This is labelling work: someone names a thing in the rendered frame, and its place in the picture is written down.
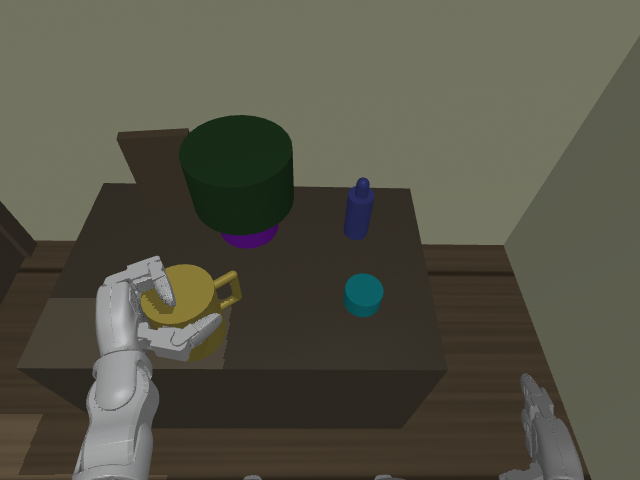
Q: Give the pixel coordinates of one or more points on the left robot hand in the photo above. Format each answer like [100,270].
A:
[121,323]

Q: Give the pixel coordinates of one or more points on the right robot hand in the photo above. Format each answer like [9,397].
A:
[548,440]

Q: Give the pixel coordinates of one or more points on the left robot arm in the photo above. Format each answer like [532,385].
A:
[121,404]

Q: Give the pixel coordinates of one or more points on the bed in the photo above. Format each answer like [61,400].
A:
[15,245]

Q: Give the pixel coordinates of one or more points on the potted plant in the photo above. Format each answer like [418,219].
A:
[239,172]

